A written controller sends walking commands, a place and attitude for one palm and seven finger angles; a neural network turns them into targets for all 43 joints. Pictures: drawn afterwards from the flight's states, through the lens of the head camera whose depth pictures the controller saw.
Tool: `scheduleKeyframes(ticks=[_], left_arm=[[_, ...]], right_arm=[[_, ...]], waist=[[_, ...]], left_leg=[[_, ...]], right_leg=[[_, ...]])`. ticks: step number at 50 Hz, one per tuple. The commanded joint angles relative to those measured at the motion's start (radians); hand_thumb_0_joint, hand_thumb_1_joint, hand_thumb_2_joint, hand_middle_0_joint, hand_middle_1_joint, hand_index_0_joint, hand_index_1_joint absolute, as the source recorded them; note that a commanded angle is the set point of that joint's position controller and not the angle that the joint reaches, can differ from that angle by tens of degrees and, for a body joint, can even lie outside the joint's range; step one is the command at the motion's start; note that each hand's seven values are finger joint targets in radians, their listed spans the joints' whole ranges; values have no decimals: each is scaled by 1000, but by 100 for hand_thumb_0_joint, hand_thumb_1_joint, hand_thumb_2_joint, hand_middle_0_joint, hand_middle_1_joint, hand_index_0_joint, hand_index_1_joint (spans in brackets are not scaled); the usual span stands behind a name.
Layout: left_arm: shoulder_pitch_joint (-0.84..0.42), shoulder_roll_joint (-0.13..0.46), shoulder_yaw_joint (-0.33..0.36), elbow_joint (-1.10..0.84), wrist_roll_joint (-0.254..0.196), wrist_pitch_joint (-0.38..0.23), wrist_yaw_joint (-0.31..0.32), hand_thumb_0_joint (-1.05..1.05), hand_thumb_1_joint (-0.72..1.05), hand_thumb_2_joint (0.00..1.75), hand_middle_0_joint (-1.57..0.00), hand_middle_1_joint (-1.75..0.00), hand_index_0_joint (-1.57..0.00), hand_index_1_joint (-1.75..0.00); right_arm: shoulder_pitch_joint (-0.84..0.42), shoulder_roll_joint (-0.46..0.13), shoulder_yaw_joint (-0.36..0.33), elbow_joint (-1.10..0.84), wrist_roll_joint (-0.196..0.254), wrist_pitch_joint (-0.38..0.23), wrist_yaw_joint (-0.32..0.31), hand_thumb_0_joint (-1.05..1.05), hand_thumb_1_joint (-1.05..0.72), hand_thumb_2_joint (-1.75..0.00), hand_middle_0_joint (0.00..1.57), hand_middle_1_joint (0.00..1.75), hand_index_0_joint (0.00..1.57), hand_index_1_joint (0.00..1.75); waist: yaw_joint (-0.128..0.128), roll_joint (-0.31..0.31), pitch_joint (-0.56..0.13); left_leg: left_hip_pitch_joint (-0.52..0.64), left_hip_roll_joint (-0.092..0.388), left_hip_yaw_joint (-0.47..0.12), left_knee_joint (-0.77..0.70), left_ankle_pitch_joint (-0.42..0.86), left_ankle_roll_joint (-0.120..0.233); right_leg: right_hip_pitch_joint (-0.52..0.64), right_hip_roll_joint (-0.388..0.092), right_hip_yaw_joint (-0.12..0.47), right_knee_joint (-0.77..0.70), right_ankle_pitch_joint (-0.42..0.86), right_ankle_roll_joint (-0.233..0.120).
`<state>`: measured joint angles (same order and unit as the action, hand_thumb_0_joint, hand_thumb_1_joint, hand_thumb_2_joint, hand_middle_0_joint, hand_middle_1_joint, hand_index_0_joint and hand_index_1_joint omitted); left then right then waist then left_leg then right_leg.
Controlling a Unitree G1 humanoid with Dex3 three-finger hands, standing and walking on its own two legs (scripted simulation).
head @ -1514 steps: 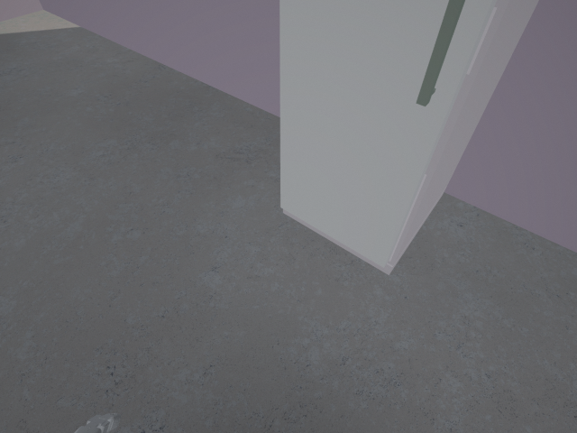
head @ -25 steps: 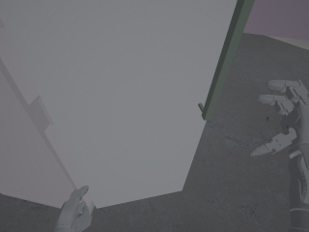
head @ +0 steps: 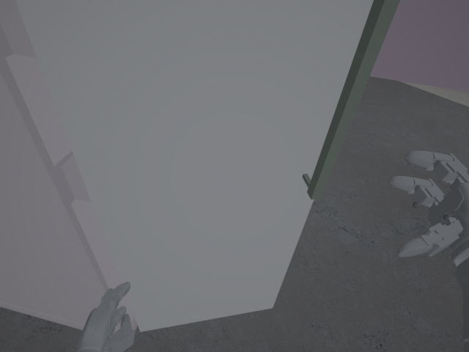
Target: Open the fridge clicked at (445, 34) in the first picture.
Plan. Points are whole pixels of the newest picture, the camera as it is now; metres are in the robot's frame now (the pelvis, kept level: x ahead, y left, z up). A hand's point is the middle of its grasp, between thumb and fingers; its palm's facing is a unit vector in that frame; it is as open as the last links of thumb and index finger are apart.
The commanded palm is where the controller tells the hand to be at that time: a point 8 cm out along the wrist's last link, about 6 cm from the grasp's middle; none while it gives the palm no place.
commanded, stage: draw the hand back to the body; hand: right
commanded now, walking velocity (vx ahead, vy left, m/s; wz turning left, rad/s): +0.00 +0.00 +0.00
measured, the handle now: (338, 105) +0.46 -0.17 +0.25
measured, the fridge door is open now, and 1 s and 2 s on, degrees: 66 66 66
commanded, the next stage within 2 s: step back with the hand held close in 1.30 s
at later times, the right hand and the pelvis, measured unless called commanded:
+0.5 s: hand (444, 249) +0.22 -0.27 +0.17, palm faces +0.46 +0.85 -0.25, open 12.9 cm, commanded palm +0.17 -0.30 +0.18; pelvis -0.01 -0.01 +0.01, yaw -1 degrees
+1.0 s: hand (463, 274) +0.19 -0.28 +0.16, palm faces +0.48 +0.80 -0.36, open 8.1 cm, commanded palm +0.15 -0.31 +0.18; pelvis +0.01 -0.01 +0.01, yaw +0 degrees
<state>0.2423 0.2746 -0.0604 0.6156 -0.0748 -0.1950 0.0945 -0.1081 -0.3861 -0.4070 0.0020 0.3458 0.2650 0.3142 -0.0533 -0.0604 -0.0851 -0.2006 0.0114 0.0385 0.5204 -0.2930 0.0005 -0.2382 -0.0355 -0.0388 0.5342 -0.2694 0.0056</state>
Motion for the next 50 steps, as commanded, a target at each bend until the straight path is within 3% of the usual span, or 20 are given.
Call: scheduleKeyframes(ticks=[1, 4, 8, 11, 12, 13, 14, 16, 17, 19, 21, 22, 24, 27, 29, 31, 33, 36, 44, 50], left_arm=[[-172, 105, 37, -168, 0, -53, 7, 0, 90, 90, -20, -30, -20, -30], [-191, 97, 30, -172, 1, -50, 18, 0, 90, 90, -20, -30, -20, -30], [-192, 89, 26, -169, 11, -59, 26, 0, 90, 90, -20, -30, -20, -30], [-194, 86, 21, -157, 15, -65, 30, 0, 90, 90, -20, -30, -20, -30], [-192, 74, 26, -142, 64, -72, 17, 0, 90, 90, -20, -30, -20, -30], [-185, 72, 24, -115, 71, -69, 14, 0, 90, 90, -20, -30, -20, -30], [-184, 69, 26, -111, 69, -52, 10, 0, 90, 90, -20, -30, -20, -30], [-186, 74, 38, -107, 72, -32, 9, 0, 90, 90, -20, -30, -20, -30], [-186, 70, 37, -109, 73, -25, 9, 0, 90, 90, -20, -30, -20, -30], [-192, 67, 39, -108, 80, -20, 8, 0, 90, 90, -20, -30, -20, -30], [-192, 67, 42, -102, 82, -18, 11, 0, 90, 90, -20, -30, -20, -30], [-196, 70, 45, -101, 85, -18, 14, 0, 90, 90, -20, -30, -20, -30], [-195, 68, 48, -93, 91, -17, 15, 0, 90, 90, -20, -30, -20, -30], [-198, 67, 54, -88, 93, -7, 14, 0, 90, 90, -20, -30, -20, -30], [-197, 66, 60, -90, 93, 0, 12, 0, 90, 90, -20, -30, -20, -30], [-197, 67, 66, -89, 92, 4, 10, 0, 90, 90, -20, -30, -20, -30], [-193, 61, 68, -96, 89, 9, 5, 0, 90, 90, -20, -30, -20, -30], [-186, 66, 74, -101, 91, 13, 3, 0, 90, 90, -20, -30, -20, -30], [-177, 61, 77, -113, 94, 22, 1, 0, 90, 90, -20, -30, -20, -30], [-175, 56, 74, -113, 94, 26, 7, 0, 90, 90, -20, -30, -20, -30]], right_arm=[[-217, -194, -48, -218, 6, -11, 4, 0, 55, -20, 25, 115, 25, 115], [-270, -199, -34, -300, -7, 5, -8, 0, 55, -20, 25, 115, 25, 115], [-239, -214, -56, -389, -6, -35, -16, 0, 48, -24, 25, 111, 25, 111], [-194, -205, -54, -376, -1, -43, -10, 0, 37, -29, 24, 104, 24, 104], [-207, -273, -62, -457, -145, -168, -183, 0, 33, -31, 24, 102, 24, 102], [-63, -164, -3, -328, -158, -201, -250, 0, 30, -32, 24, 100, 24, 100], [-19, -137, 23, -329, -179, -230, -290, 0, 26, -34, 24, 98, 24, 98], [14, -152, 18, -375, -204, -283, -339, 0, 19, -37, 24, 94, 24, 94], [2, -157, 16, -400, -217, -305, -357, 0, 15, -39, 24, 92, 24, 92], [-9, -161, 22, -448, -239, -341, -385, 0, 8, -43, 23, 87, 23, 87], [18, -135, 56, -456, -253, -361, -402, 0, 1, -46, 23, 83, 23, 83], [4, -160, 34, -469, -260, -371, -412, 0, -3, -48, 23, 81, 23, 81], [41, -167, 19, -483, -271, -389, -425, 0, -10, -51, 23, 77, 23, 77], [147, -168, -5, -459, -271, -398, -427, 0, -21, -57, 22, 70, 22, 70], [171, -164, -7, -482, -272, -404, -424, 0, -28, -60, 22, 66, 22, 66], [251, -158, -18, -454, -269, -404, -421, 0, -36, -64, 22, 62, 22, 62], [265, -140, -5, -486, -270, -407, -417, 0, -43, -67, 22, 58, 22, 58], [336, -156, -30, -492, -270, -405, -418, 0, -54, -73, 21, 51, 21, 51], [394, -168, -51, -578, -275, -402, -422, 0, -83, -87, 20, 34, 20, 34], [378, -146, -31, -568, -274, -387, -425, 0, -90, -90, 20, 30, 20, 30]], waist=[[-18, 39, -65], [-9, -4, -66], [-15, -34, -116], [-19, -9, -95], [-14, 8, 51], [1, 31, 102], [-6, 35, 104], [-12, 37, 44], [-12, -5, 9], [-14, -38, -15], [-8, -15, -8], [-12, -11, -12], [-18, -36, -21], [-27, 32, -1], [-28, 10, 2], [-33, 43, 28], [-27, 0, 30], [-34, 32, 32], [-32, -24, 44], [-21, 19, 74]], left_leg=[[-29, -23, 4, -89, 230, 8], [-40, -24, 7, -101, 161, 11], [-5, -26, 9, -98, 200, 15], [3, -29, 12, -110, 197, 15], [-54, -19, -12, -183, 134, 5], [-63, -11, 6, -176, 66, 7], [-54, -8, 2, -185, 33, 6], [4, -4, -4, -189, 38, 8], [22, -2, -10, -188, 52, 10], [43, -4, -13, -189, 68, 12], [57, -5, -9, -188, 70, 12], [58, -7, -10, -199, 75, 11], [76, -8, -7, -194, 96, 15], [98, -5, -5, -202, 138, 10], [102, -5, -6, -200, 160, 10], [112, -5, -2, -201, 165, 10], [115, -3, -3, -193, 177, 10], [125, -5, 0, -192, 211, 10], [110, -6, -3, -197, 239, 9], [92, -5, 0, -205, 203, 5]], right_leg=[[77, 31, 26, -73, 173, -43], [94, 33, 39, -90, 138, -41], [139, 34, 42, -89, 178, -37], [139, 33, 45, -95, 173, -37], [83, 48, 31, -108, 131, -33], [64, 36, 36, -126, 66, -27], [72, 30, 39, -145, 29, -28], [104, 26, 28, -160, 27, -34], [125, 29, 24, -164, 42, -34], [154, 30, 24, -177, 56, -32], [165, 23, 28, -188, 62, -35], [173, 28, 28, -194, 66, -35], [183, 30, 30, -199, 91, -33], [176, 28, 24, -198, 140, -38], [182, 28, 18, -196, 161, -36], [165, 21, 17, -197, 172, -36], [170, 20, 14, -199, 185, -33], [168, 19, 12, -194, 219, -34], [183, 23, 5, -185, 247, -30], [178, 21, 4, -185, 211, -35]])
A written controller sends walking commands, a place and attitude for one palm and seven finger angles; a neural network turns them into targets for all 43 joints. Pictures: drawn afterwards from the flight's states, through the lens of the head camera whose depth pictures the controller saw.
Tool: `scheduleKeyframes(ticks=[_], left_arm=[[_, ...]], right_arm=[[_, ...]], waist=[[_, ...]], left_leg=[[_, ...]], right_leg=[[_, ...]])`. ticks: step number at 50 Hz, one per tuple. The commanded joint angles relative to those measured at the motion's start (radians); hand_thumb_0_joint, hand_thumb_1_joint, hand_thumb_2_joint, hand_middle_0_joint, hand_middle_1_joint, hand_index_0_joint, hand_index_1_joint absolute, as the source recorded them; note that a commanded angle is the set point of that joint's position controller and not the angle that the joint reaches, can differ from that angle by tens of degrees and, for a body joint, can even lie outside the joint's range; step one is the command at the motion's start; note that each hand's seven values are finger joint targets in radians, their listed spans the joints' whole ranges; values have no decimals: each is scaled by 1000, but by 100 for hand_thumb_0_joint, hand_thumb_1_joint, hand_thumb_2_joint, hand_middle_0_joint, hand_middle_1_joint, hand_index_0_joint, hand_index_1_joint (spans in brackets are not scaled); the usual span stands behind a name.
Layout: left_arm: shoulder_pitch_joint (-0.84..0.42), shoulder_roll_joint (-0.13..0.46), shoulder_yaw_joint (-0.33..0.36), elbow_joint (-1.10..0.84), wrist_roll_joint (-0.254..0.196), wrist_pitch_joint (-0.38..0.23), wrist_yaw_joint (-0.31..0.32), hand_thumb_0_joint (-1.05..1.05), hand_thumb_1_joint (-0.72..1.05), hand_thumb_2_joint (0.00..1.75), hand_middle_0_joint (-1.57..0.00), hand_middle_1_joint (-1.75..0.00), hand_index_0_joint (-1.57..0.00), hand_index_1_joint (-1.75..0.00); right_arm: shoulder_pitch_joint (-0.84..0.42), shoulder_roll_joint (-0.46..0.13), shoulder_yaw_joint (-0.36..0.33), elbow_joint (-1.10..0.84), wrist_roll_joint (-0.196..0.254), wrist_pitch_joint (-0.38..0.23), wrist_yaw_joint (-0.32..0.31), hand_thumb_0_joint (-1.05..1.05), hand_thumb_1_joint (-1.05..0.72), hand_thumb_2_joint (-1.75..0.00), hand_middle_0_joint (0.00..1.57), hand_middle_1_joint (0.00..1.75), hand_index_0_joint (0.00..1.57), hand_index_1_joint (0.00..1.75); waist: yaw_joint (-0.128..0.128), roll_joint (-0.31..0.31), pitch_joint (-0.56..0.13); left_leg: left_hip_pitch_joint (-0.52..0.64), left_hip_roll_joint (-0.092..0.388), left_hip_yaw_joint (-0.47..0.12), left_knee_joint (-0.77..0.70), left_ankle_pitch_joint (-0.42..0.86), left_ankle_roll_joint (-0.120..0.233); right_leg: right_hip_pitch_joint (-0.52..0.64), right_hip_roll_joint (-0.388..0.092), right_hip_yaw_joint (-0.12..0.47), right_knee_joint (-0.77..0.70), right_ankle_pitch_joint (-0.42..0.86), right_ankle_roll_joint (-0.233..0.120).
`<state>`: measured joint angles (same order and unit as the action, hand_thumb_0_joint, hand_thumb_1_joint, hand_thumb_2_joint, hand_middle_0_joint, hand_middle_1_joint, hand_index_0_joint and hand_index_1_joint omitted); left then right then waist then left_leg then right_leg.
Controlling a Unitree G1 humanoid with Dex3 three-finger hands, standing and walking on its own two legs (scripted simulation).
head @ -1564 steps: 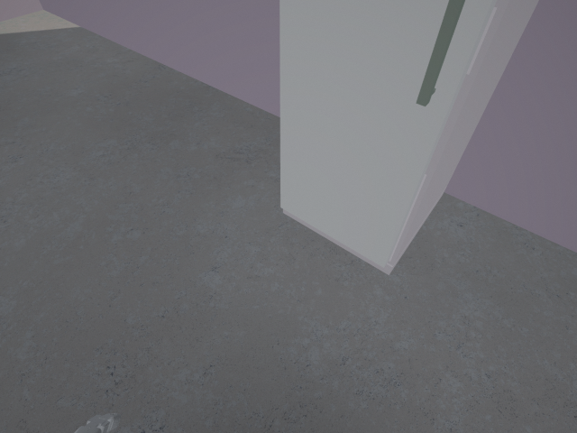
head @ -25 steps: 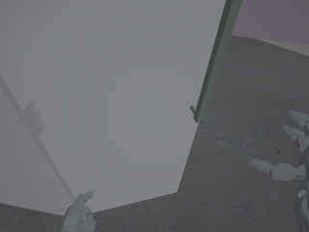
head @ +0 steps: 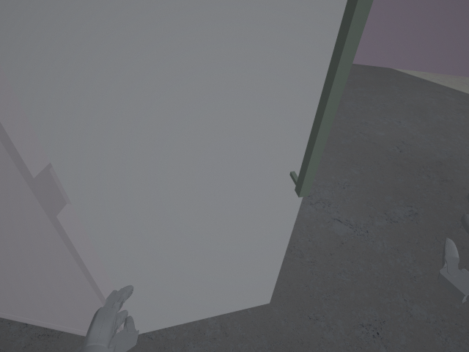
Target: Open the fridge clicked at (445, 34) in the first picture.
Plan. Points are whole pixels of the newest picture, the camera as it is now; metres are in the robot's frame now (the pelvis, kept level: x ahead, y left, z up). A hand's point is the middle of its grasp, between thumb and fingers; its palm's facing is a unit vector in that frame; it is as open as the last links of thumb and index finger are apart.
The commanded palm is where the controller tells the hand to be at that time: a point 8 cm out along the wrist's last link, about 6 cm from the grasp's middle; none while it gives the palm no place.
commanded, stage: draw the hand back to the body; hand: right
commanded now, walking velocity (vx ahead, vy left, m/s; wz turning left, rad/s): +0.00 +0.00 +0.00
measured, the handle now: (320, 102) +0.45 -0.15 +0.24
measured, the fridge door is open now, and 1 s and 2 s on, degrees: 66 66 66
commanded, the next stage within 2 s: step back with the hand held close in 0.30 s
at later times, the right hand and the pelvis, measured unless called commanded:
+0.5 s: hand (451, 266) +0.18 -0.27 +0.16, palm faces +0.48 +0.79 -0.37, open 7.4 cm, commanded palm +0.13 -0.30 +0.17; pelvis -0.01 +0.00 +0.00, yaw +0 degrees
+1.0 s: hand out of the picture +0.12 -0.30 +0.15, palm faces +0.47 +0.77 -0.44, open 7.4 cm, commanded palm +0.06 -0.33 +0.17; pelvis -0.08 -0.03 -0.01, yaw -1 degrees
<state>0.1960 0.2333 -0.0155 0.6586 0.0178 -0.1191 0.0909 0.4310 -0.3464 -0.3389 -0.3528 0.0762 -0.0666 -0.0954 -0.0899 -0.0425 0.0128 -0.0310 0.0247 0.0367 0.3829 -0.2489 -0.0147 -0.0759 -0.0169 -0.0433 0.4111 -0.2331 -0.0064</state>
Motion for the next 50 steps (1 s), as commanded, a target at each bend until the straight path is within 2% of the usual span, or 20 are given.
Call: scheduleKeyframes(ticks=[1, 3, 6, 7, 11, 13, 17, 21, 22, 23, 25, 28, 31, 33, 37, 40, 42, 45, 47, 50], left_arm=[[-131, 101, 30, -152, 1, -50, 13, 0, 90, 90, -20, -30, -20, -30], [-132, 98, 26, -154, 3, -52, 13, 0, 90, 90, -20, -30, -20, -30], [-132, 99, 27, -152, 3, -52, 13, 0, 90, 90, -20, -30, -20, -30], [-134, 98, 25, -153, 5, -52, 13, 0, 90, 90, -20, -30, -20, -30], [-136, 96, 23, -152, 7, -51, 12, 0, 90, 90, -20, -30, -20, -30], [-139, 92, 22, -153, 7, -50, 10, 0, 90, 90, -20, -30, -20, -30], [-140, 94, 22, -152, 5, -46, 9, 0, 90, 90, -20, -30, -20, -30], [-143, 95, 25, -153, 7, -52, 10, 0, 90, 90, -20, -30, -20, -30], [-163, 115, 23, -200, -8, -27, 3, 0, 90, 90, -20, -30, -20, -30], [-148, 95, 19, -172, -4, -7, 2, 0, 90, 90, -20, -30, -20, -30], [-130, 95, 27, -194, -4, 15, -1, 0, 90, 90, -20, -30, -20, -30], [-117, 102, 41, -223, -6, 37, 5, 0, 90, 90, -20, -30, -20, -30], [-115, 106, 47, -248, -10, 53, 13, 0, 90, 90, -20, -30, -20, -30], [-111, 104, 51, -261, -14, 63, 16, 0, 90, 90, -20, -30, -20, -30], [-105, 112, 54, -274, -19, 61, 21, 0, 90, 90, -20, -30, -20, -30], [-101, 123, 56, -276, -21, 48, 23, 0, 90, 90, -20, -30, -20, -30], [-95, 129, 58, -274, -22, 35, 25, 0, 90, 90, -20, -30, -20, -30], [-85, 134, 62, -270, -21, 14, 22, 0, 90, 90, -20, -30, -20, -30], [-74, 129, 64, -261, -20, 0, 22, 0, 90, 90, -20, -30, -20, -30], [-65, 126, 63, -249, -14, -24, 17, 0, 90, 90, -20, -30, -20, -30]], right_arm=[[-164, -183, -90, -212, -8, -53, -15, 0, -90, -90, 20, 30, 20, 30], [-180, -180, -87, -220, -9, -51, -18, 0, -90, -90, 20, 30, 20, 30], [-167, -181, -89, -209, -9, -48, -18, 0, -90, -90, 20, 30, 20, 30], [-183, -193, -98, -230, -10, -50, -20, 0, -90, -90, 20, 30, 20, 30], [-146, -189, -102, -200, -8, -45, -18, 0, -90, -90, 20, 30, 20, 30], [-168, -189, -99, -230, -10, -47, -18, 0, -90, -90, 20, 30, 20, 30], [-152, -191, -107, -209, -7, -46, -16, 0, -90, -90, 20, 30, 20, 30], [-161, -189, -98, -232, -7, -53, -15, 0, -90, -90, 20, 30, 20, 30], [-256, -305, -200, -291, -19, -91, -27, 0, -90, -90, 20, 30, 20, 30], [-156, -222, -138, -202, -20, -95, -19, 0, -90, -90, 20, 30, 20, 30], [-84, -197, -115, -212, -28, -107, -20, 0, -90, -90, 20, 30, 20, 30], [-5, -223, -150, -254, -25, -123, -29, 0, -90, -90, 20, 30, 20, 30], [35, -250, -181, -297, -20, -134, -37, 0, -90, -90, 20, 30, 20, 30], [60, -251, -189, -297, -16, -138, -41, 0, -90, -90, 20, 30, 20, 30], [62, -255, -199, -311, -15, -153, -48, 0, -90, -90, 20, 30, 20, 30], [46, -242, -197, -294, -24, -169, -53, 0, -90, -90, 20, 30, 20, 30], [34, -232, -195, -284, -35, -181, -55, 0, -90, -90, 20, 30, 20, 30], [7, -221, -189, -282, -49, -201, -56, 0, -90, -90, 20, 30, 20, 30], [-2, -223, -189, -293, -55, -212, -58, 0, -90, -90, 20, 30, 20, 30], [-23, -230, -187, -337, -60, -234, -64, 0, -90, -90, 20, 30, 20, 30]], waist=[[16, -24, -22], [14, -41, -29], [9, -11, -45], [8, -43, -59], [4, -1, -36], [6, -40, -48], [5, -15, -23], [4, -8, -44], [49, 9, 26], [57, 61, 22], [58, 63, -40], [57, 9, -143], [55, -12, -189], [57, 10, -190], [58, -26, -164], [62, -49, -109], [64, -60, -85], [68, -48, -54], [70, -23, -61], [75, -26, -67]], left_leg=[[-74, -17, 1, -71, 159, 23], [-70, -18, 1, -66, 158, 24], [-55, -19, 3, -66, 163, 24], [-54, -17, 0, -67, 163, 24], [-43, -17, 7, -67, 174, 25], [-43, -18, 3, -63, 177, 26], [-52, -19, 3, -75, 157, 24], [-43, -17, 1, -76, 157, 23], [-168, 34, -85, -123, 214, 19], [-188, 66, -82, -120, 224, 24], [-196, 89, -88, -98, 245, 30], [-151, 74, -58, -14, 361, 18], [-133, 58, -45, 31, 394, 8], [-137, 46, -48, 48, 385, 4], [-136, 24, -47, 68, 267, -1], [-109, 3, -49, 94, 122, -3], [-64, -2, -57, 116, 88, -3], [-80, -2, -75, 111, -34, 0], [-113, 8, -90, 82, -84, 11], [-209, 22, -116, 40, -177, 29]], right_leg=[[20, 0, 7, -64, 178, -22], [25, 2, 13, -67, 181, -21], [31, 2, 16, -70, 188, -21], [37, 5, 17, -72, 185, -20], [17, 2, 19, -71, 193, -20], [27, 3, 19, -70, 200, -17], [15, 1, 18, -78, 179, -17], [22, 2, 17, -73, 175, -20], [-64, -17, 26, -13, 126, -38], [-73, -15, 37, 16, 118, -35], [-75, -19, 28, 51, 142, -34], [-56, -38, 38, 41, 303, -33], [-63, -52, 49, 37, 391, -32], [-85, -61, 54, 30, 387, -34], [-169, -75, 82, -14, 255, -42], [-316, -95, 118, -85, -32, -63], [-423, -102, 135, -110, -196, -77], [-512, -105, 156, -112, -371, -88], [-497, -92, 151, -79, -374, -83], [-434, -74, 152, -36, -366, -70]])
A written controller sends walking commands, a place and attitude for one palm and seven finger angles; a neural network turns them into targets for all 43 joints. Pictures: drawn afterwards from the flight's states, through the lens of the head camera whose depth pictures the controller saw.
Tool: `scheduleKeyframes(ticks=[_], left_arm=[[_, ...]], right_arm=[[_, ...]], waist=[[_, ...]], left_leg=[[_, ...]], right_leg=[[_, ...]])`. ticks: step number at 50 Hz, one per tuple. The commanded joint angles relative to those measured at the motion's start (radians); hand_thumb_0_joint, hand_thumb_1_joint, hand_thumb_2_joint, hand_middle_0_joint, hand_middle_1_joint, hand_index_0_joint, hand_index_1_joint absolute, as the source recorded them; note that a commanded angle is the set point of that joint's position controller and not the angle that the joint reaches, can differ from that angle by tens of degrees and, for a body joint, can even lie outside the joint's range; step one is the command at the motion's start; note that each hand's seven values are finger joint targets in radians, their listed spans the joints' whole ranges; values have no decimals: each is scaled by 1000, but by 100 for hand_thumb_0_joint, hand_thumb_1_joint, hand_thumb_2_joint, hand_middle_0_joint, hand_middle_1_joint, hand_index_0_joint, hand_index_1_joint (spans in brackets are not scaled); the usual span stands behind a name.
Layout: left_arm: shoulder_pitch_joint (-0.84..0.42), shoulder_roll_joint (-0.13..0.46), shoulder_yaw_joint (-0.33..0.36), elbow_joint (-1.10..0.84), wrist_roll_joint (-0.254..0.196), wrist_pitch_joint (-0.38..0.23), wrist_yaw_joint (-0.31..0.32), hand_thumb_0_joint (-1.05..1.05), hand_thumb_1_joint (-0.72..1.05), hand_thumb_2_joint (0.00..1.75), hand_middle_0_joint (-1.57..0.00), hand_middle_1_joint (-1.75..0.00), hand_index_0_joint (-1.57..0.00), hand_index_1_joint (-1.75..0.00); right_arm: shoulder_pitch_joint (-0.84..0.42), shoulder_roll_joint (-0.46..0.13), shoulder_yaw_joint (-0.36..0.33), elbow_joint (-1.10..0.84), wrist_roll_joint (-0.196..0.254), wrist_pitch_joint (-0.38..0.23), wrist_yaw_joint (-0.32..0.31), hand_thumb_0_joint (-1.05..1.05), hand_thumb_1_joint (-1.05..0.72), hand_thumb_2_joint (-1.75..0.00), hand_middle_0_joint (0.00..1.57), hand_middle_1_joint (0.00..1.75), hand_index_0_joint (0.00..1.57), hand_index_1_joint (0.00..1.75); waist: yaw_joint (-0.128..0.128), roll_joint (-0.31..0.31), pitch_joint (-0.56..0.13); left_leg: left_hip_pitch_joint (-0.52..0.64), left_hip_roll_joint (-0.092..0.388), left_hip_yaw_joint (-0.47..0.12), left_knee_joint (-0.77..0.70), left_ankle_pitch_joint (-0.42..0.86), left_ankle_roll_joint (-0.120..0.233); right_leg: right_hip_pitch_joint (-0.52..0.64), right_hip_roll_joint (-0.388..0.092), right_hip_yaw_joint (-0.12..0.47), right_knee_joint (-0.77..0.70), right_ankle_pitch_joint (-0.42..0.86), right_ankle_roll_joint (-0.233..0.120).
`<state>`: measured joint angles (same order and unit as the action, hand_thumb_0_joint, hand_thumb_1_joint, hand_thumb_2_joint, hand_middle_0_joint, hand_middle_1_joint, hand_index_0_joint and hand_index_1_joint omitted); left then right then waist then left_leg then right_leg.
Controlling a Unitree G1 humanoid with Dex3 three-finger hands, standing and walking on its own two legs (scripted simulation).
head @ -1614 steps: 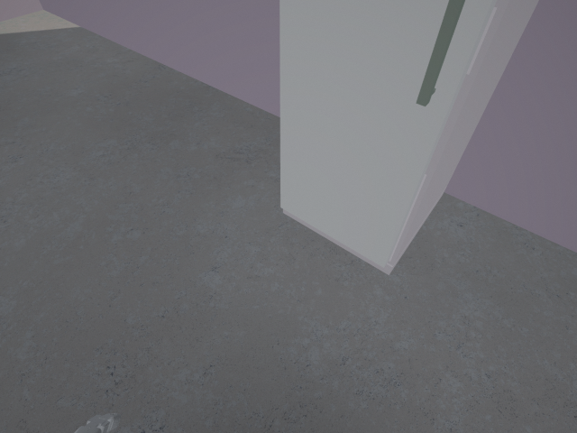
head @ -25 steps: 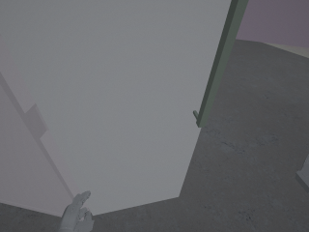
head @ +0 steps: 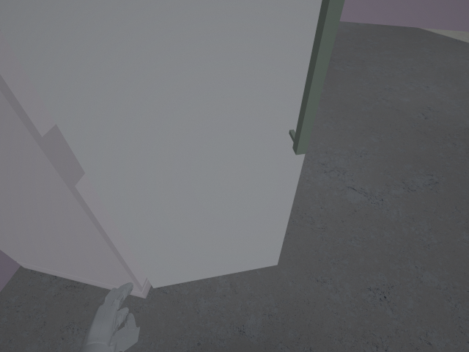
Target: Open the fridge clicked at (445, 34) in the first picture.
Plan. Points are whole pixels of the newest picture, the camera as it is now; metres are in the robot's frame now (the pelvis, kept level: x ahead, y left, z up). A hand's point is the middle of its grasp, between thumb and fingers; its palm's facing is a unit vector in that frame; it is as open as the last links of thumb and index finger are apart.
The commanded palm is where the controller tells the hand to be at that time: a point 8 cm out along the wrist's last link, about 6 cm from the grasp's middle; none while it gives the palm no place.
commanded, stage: step back with the hand held close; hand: right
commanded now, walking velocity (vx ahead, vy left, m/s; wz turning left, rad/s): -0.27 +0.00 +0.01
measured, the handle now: (314, 52) +0.53 -0.12 +0.26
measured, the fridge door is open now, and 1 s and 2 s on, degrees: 66 66 66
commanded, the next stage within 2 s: stop stepping back and stand still in 0.82 s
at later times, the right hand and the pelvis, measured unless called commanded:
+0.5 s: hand out of the picture +0.13 -0.29 +0.17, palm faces +0.52 +0.74 -0.42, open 7.4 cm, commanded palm +0.05 -0.32 +0.19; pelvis -0.06 -0.01 -0.01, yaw -6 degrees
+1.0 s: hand out of the picture +0.08 -0.26 +0.17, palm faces +0.21 +0.86 -0.47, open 7.4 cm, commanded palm +0.01 -0.32 +0.19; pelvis -0.16 -0.03 +0.01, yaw +6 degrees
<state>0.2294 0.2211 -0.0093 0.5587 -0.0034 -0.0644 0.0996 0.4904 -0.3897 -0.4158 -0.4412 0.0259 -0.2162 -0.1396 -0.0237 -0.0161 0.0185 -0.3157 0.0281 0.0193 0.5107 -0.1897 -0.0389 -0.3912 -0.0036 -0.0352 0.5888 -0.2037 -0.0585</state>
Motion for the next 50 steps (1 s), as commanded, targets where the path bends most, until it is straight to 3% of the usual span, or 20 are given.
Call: scheduleKeyframes(ticks=[1, 7, 10, 15, 18, 20, 22, 23, 25, 30, 31, 33, 34, 35, 39, 41, 42, 44, 46, 50], left_arm=[[-100, 143, 57, -144, 11, -88, 10, 0, 90, 90, -20, -30, -20, -30], [-95, 138, 59, -130, 11, -122, 12, 0, 90, 90, -20, -30, -20, -30], [-93, 143, 66, -126, 13, -125, 7, 0, 90, 90, -20, -30, -20, -30], [-75, 118, 65, -95, 14, -115, -11, 0, 90, 90, -20, -30, -20, -30], [-73, 112, 65, -81, 13, -105, -12, 0, 90, 90, -20, -30, -20, -30], [-95, 129, 70, -100, 7, -107, -2, 0, 90, 90, -20, -30, -20, -30], [-129, 159, 80, -120, 11, -128, 9, 0, 90, 90, -20, -30, -20, -30], [-123, 141, 87, -109, 21, -134, 6, 0, 90, 90, -20, -30, -20, -30], [-113, 134, 108, -90, 21, -138, -17, 0, 90, 90, -20, -30, -20, -30], [-109, 100, 79, -61, 19, -134, -45, 0, 90, 90, -20, -30, -20, -30], [-96, 88, 78, -52, 23, -123, -44, 0, 90, 90, -20, -30, -20, -30], [-122, 67, 58, -39, 23, -101, -30, 0, 90, 90, -20, -30, -20, -30], [-144, 63, 46, -49, 35, -114, -19, 0, 90, 90, -20, -30, -20, -30], [-125, 71, 53, -41, 23, -112, -17, 0, 90, 90, -20, -30, -20, -30], [-145, 86, 30, -71, 15, -73, 4, 0, 90, 90, -20, -30, -20, -30], [-132, 130, 55, -101, -1, -73, -2, 0, 90, 90, -20, -30, -20, -30], [-101, 127, 66, -112, -1, -83, -26, 0, 90, 90, -20, -30, -20, -30], [-118, 120, 71, -124, 28, -111, -38, 0, 90, 90, -20, -30, -20, -30], [-90, 123, 78, -115, 23, -124, -43, 0, 90, 90, -20, -30, -20, -30], [-86, 121, 70, -127, 19, -109, -38, 0, 90, 90, -20, -30, -20, -30]], right_arm=[[-92, -206, -126, -268, -11, -90, -23, 0, -90, -90, 20, 30, 20, 30], [-58, -189, -143, -233, -18, -116, -20, 0, -90, -90, 20, 30, 20, 30], [-65, -184, -147, -203, -22, -120, -11, 0, -90, -90, 20, 30, 20, 30], [-90, -193, -116, -232, -6, -124, -11, 0, -90, -90, 20, 30, 20, 30], [-123, -212, -113, -254, -3, -124, -24, 0, -90, -90, 20, 30, 20, 30], [-128, -214, -128, -269, -4, -130, -25, 0, -90, -90, 20, 30, 20, 30], [-114, -207, -176, -278, -24, -140, -22, 0, -90, -90, 20, 30, 20, 30], [-126, -213, -184, -277, -24, -138, -18, 0, -90, -90, 20, 30, 20, 30], [-83, -215, -191, -252, -4, -137, -10, 0, -90, -90, 20, 30, 20, 30], [-60, -157, -74, -263, 38, -119, 2, 0, -90, -90, 20, 30, 20, 30], [-85, -177, -76, -270, 32, -122, 2, 0, -90, -90, 20, 30, 20, 30], [-218, -267, -94, -283, 19, -127, -11, 0, -90, -90, 20, 30, 20, 30], [-297, -293, -98, -281, 10, -121, -19, 0, -90, -90, 20, 30, 20, 30], [-251, -233, -51, -194, 7, -89, -9, 0, -90, -90, 20, 30, 20, 30], [-159, -235, -82, -195, -4, -52, -4, 0, -90, -90, 20, 30, 20, 30], [-95, -268, -120, -271, 5, -66, 6, 0, -90, -90, 20, 30, 20, 30], [-32, -243, -128, -254, 26, -76, 16, 0, -90, -90, 20, 30, 20, 30], [41, -258, -162, -353, 47, -77, 25, 0, -90, -90, 20, 30, 20, 30], [108, -255, -176, -385, 53, -73, 12, 0, -90, -90, 20, 30, 20, 30], [191, -241, -182, -360, 52, -29, -15, 0, -90, -90, 20, 30, 20, 30]], waist=[[9, -73, -80], [4, -137, -106], [3, -122, -71], [21, 101, -68], [34, 106, -109], [32, -15, -105], [12, -323, -134], [11, -309, -167], [-2, -180, -171], [-5, -218, -174], [4, -134, -161], [9, 192, -123], [-12, 207, -99], [0, 258, -105], [15, 50, -81], [-8, -129, -207], [-15, -148, -283], [-19, -250, -320], [-10, -211, -283], [7, -269, -179]], left_leg=[[81, 13, -96, -76, -216, 52], [219, -55, -73, 66, -63, 33], [224, -63, -111, 71, -148, 45], [-160, 95, -312, -171, -237, 120], [-238, 111, -269, -144, -103, 110], [-172, 17, -192, -46, -160, 64], [187, -142, -54, 386, -113, 8], [239, -156, -48, 563, -171, 10], [178, -152, -43, 598, -271, 27], [114, -80, 12, -63, -337, 84], [65, 0, -88, -235, -270, 97], [-193, 329, -451, -386, 11, 205], [-158, 339, -355, -312, 227, 231], [-82, 287, -288, -234, 353, 209], [66, 129, -124, -1, 663, 95], [44, -39, -51, 168, 200, 13], [-19, -73, -86, 249, -177, 20], [20, -97, -80, 405, -371, 28], [13, -91, -65, 367, -305, 30], [238, -141, 88, 108, -319, 64]], right_leg=[[-114, -91, 158, -226, -386, -20], [-223, -140, 220, -311, -458, -44], [-306, -139, 219, -301, -551, -48], [4, -28, 97, 25, -306, 17], [144, -28, 83, 44, -173, 28], [56, -91, 166, -115, -297, -4], [-305, -305, 393, -460, -635, -97], [-348, -361, 422, -511, -598, -120], [-258, -340, 304, -451, -445, -104], [52, -251, 167, -387, -275, 62], [123, -214, 130, -267, -164, 85], [203, -68, 8, 198, -94, 120], [113, -43, 3, 307, -191, 114], [27, -23, 38, 342, -190, 95], [82, -17, -7, -97, 150, 75], [268, -208, 144, -225, 788, 6], [353, -280, 203, -222, 872, -42], [243, -331, 300, -322, 512, -54], [209, -309, 274, -346, 365, -78], [-32, -188, 162, -532, -398, 27]])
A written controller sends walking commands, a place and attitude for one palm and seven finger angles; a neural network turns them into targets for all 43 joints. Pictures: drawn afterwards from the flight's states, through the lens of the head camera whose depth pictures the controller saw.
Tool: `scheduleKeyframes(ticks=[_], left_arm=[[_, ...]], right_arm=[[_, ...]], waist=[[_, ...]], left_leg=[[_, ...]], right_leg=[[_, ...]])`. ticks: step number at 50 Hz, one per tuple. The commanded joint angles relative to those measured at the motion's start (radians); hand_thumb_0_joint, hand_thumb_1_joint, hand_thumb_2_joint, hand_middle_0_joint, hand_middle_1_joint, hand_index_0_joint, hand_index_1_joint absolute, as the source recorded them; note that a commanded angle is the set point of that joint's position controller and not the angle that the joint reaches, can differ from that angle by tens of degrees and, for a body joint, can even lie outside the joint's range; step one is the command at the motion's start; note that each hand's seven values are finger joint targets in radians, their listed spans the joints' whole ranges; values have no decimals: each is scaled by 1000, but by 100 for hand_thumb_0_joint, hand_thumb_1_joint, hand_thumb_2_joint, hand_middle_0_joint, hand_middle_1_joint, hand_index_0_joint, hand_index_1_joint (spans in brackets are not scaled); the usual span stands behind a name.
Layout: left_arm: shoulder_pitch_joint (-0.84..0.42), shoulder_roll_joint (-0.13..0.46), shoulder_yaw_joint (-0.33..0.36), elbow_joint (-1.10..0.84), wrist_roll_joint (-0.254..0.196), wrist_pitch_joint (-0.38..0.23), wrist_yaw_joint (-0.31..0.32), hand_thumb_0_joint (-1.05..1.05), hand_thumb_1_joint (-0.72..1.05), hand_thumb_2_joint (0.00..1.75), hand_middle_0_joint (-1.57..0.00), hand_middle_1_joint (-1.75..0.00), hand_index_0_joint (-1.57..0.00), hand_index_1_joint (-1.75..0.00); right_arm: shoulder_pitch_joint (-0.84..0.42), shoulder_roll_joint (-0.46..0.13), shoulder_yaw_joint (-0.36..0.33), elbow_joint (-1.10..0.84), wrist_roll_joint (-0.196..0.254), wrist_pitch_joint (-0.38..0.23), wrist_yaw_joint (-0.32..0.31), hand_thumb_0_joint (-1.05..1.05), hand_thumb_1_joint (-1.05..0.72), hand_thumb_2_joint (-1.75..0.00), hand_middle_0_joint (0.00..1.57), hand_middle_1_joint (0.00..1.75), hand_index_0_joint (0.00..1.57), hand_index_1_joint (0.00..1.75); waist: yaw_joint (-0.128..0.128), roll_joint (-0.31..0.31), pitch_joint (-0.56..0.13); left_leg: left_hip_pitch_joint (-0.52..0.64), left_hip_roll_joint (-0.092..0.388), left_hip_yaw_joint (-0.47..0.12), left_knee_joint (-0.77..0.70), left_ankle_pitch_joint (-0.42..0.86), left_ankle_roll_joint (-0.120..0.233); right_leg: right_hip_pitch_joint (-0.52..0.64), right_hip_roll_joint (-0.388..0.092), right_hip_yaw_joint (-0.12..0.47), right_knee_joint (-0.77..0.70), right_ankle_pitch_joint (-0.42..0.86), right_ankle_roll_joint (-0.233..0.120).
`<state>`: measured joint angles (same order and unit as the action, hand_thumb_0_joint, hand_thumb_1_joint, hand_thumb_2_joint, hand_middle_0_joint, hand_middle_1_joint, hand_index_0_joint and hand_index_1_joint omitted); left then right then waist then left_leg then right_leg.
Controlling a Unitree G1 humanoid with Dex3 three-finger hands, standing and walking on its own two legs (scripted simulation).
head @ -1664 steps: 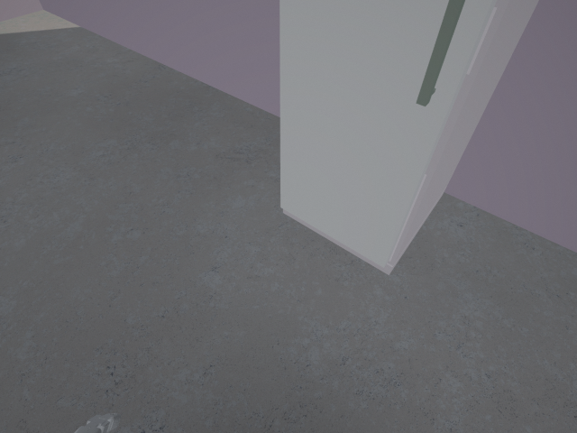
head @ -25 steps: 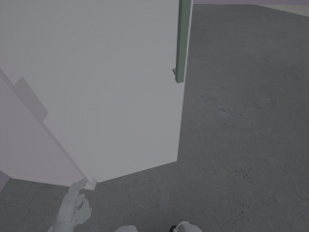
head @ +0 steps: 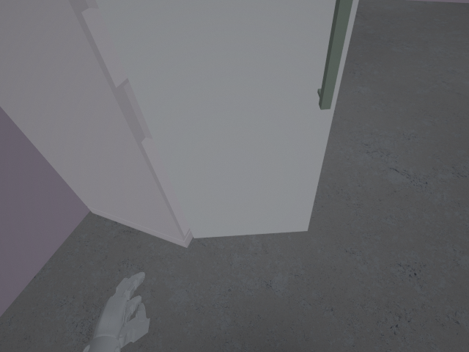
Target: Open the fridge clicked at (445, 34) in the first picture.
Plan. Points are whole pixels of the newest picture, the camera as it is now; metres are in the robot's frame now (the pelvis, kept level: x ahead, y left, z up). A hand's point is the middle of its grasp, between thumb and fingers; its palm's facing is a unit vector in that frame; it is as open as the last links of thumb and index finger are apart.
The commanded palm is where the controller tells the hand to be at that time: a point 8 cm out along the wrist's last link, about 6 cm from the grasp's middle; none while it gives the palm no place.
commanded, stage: stop stepping back and stand still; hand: right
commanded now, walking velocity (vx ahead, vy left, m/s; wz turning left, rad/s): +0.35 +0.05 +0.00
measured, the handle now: (338, 11) +0.68 -0.15 +0.25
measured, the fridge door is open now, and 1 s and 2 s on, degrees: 66 66 66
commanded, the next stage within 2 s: let the arm hang, fingers relaxed in 1.02 s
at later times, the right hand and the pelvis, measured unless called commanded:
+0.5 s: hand out of the picture +0.12 -0.29 +0.17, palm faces +0.47 +0.76 -0.46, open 7.4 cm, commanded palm +0.06 -0.32 +0.17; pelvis -0.07 -0.01 -0.01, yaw -3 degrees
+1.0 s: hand out of the picture +0.15 -0.31 +0.16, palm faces +0.46 +0.76 -0.46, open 7.4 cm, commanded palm +0.09 -0.35 +0.17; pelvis -0.04 -0.04 +0.00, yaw -3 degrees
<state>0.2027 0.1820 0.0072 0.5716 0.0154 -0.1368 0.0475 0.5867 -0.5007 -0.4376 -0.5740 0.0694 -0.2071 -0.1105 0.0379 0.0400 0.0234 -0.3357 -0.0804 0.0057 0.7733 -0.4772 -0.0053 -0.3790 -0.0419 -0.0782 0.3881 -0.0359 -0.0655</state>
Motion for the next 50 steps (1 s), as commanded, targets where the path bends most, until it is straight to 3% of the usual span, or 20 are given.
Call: scheduleKeyframes(ticks=[1, 3, 4, 5, 6, 8, 13, 16, 18, 21, 22, 23, 24, 25, 27, 31, 35, 39, 43, 50], left_arm=[[-64, 166, 57, -143, 3, -34, 24, 0, 90, 90, -20, -30, -20, -30], [-39, 158, 54, -122, 3, -20, 37, 0, 90, 90, -20, -30, -20, -30], [-27, 155, 60, -105, 3, -11, 39, 0, 90, 90, -20, -30, -20, -30], [-37, 161, 51, -90, 11, -13, 44, 0, 90, 90, -20, -30, -20, -30], [-40, 157, 46, -72, 9, -29, 43, 0, 90, 90, -20, -30, -20, -30], [3, 167, 53, -32, -7, -32, 49, 0, 90, 90, -20, -30, -20, -30], [-44, 165, 40, -29, -5, -58, 67, 0, 90, 90, -20, -30, -20, -30], [-45, 184, 39, -62, -9, -70, 61, 0, 90, 90, -20, -30, -20, -30], [-50, 141, 20, -53, 16, -74, 49, 0, 90, 90, -20, -30, -20, -30], [-52, 147, 23, -54, 5, -69, 27, 0, 90, 90, -20, -30, -20, -30], [-54, 147, 28, -63, 5, -61, 28, 0, 90, 90, -20, -30, -20, -30], [-43, 149, 41, -71, 8, -51, 28, 0, 90, 90, -20, -30, -20, -30], [-41, 139, 46, -77, 5, -45, 23, 0, 90, 90, -20, -30, -20, -30], [-32, 138, 49, -64, -1, -51, 20, 0, 90, 90, -20, -30, -20, -30], [-4, 135, 37, -46, -2, -54, 13, 0, 90, 90, -20, -30, -20, -30], [-48, 128, 18, -40, 1, -58, 38, 0, 90, 90, -20, -30, -20, -30], [-67, 156, 28, -62, -10, -67, 39, 0, 90, 90, -20, -30, -20, -30], [-62, 140, 21, -67, 2, -81, 32, 0, 90, 90, -20, -30, -20, -30], [-45, 143, 32, -78, -8, -79, 20, 0, 90, 90, -20, -30, -20, -30], [-56, 144, 30, -92, -13, -46, 35, 0, 90, 90, -20, -30, -20, -30]], right_arm=[[73, -161, -180, -228, 6, -34, -48, 0, -90, -90, 20, 30, 20, 30], [63, -157, -159, -175, 1, -20, -49, 0, -90, -90, 20, 30, 20, 30], [20, -168, -157, -176, -1, -26, -50, 0, -90, -90, 20, 30, 20, 30], [-56, -186, -171, -184, 11, -27, -60, 0, -90, -90, 20, 30, 20, 30], [-145, -159, -146, -164, -1, -24, -65, 0, -90, -90, 20, 30, 20, 30], [-187, -51, -42, 27, -16, 0, -62, 0, -90, -90, 20, 30, 20, 30], [-304, -60, 6, -4, -56, -26, -70, 0, -90, -90, 20, 30, 20, 30], [-233, -142, -91, -145, -42, -65, -74, 0, -90, -90, 20, 30, 20, 30], [-213, -137, -102, -187, -50, -65, -66, 0, -90, -90, 20, 30, 20, 30], [-94, -117, -121, -117, -47, -50, -63, 0, -90, -90, 20, 30, 20, 30], [-91, -104, -110, -99, -48, -50, -61, 0, -90, -90, 20, 30, 20, 30], [-87, -102, -115, -63, -49, -51, -59, 0, -90, -90, 20, 30, 20, 30], [-101, -113, -122, -46, -41, -50, -56, 0, -90, -90, 20, 30, 20, 30], [-139, -106, -115, -51, -33, -56, -58, 0, -90, -90, 20, 30, 20, 30], [-138, -71, -87, -3, -30, -62, -57, 0, -90, -90, 20, 30, 20, 30], [-229, -63, -47, -21, -36, -67, -64, 0, -90, -90, 20, 30, 20, 30], [-224, -84, -64, -87, -42, -84, -57, 0, -90, -90, 20, 30, 20, 30], [-192, -87, -82, -118, -56, -92, -56, 0, -90, -90, 20, 30, 20, 30], [-84, -74, -94, -76, -36, -83, -55, 0, -90, -90, 20, 30, 20, 30], [-81, -79, -87, -36, -20, -61, -52, 0, -90, -90, 20, 30, 20, 30]], waist=[[-54, -331, -175], [-39, -155, -142], [-27, 28, -125], [-31, 97, -87], [-31, 125, -85], [-7, 108, -23], [-19, -31, 46], [-31, -285, -43], [-19, -330, 22], [-47, -220, -16], [-45, -163, -24], [-43, -50, -23], [-40, 114, -34], [-49, 165, -30], [-32, 50, -23], [-23, 32, -46], [-43, -215, -50], [-52, -237, -37], [-43, -87, -152], [-40, -87, -170]], left_leg=[[324, -37, 116, -270, -21, 38], [282, 54, 34, -520, 6, 68], [19, 249, -164, -629, -68, 130], [-150, 408, -319, -678, -111, 208], [-130, 440, -371, -664, -127, 247], [-132, 358, -238, -590, -184, 179], [-88, 260, -148, -433, -137, 118], [-93, 69, 30, -84, 36, 19], [-51, 68, 9, 63, -14, 12], [225, 57, 61, -237, 59, 23], [304, 73, 26, -314, 54, 41], [295, 148, -128, -397, -37, 101], [220, 323, -429, -537, -200, 187], [196, 415, -546, -576, -107, 244], [170, 408, -431, -509, 80, 251], [4, 257, -122, -381, 143, 114], [38, 80, -1, -180, 120, -3], [153, 85, 12, -248, 192, 3], [217, 132, -70, -345, 443, 26], [180, 135, -56, -341, 543, 12]], right_leg=[[-72, -116, 191, -318, -611, 59], [-1, 1, 66, -94, -482, 109], [136, 47, 25, 238, -347, 97], [130, 33, 81, 451, -270, 90], [45, 25, 127, 539, -284, 87], [11, 0, 120, 536, -304, 81], [131, 1, 39, 107, -376, 26], [185, -212, 388, -113, -405, -64], [19, -271, 524, -258, -608, -114], [-114, -170, 242, -113, -556, -38], [-186, -114, 169, -17, -569, -8], [-240, -30, 90, 182, -538, 22], [-258, 30, 36, 430, -456, 48], [-268, 33, 54, 603, -420, 57], [-235, -18, 110, 585, -418, 55], [161, 9, 11, 145, -223, 44], [119, -186, 343, -101, -301, -36], [51, -162, 271, -114, -263, -25], [120, -60, 119, 61, -10, 35], [189, -61, 103, 65, 119, 44]])
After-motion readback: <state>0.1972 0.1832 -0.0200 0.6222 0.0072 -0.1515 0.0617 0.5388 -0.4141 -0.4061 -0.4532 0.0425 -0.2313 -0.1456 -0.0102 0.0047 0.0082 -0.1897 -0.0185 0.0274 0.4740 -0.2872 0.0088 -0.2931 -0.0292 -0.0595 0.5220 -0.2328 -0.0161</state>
